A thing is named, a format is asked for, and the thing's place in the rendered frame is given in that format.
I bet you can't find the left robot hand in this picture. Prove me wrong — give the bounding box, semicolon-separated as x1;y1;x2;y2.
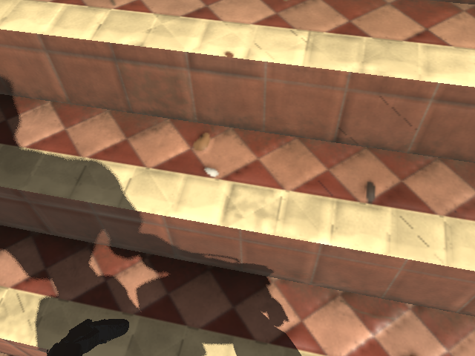
47;319;129;356

